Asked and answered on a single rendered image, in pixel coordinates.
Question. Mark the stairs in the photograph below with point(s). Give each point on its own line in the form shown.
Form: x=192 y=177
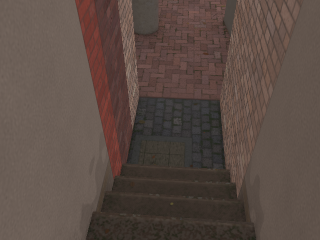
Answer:
x=115 y=227

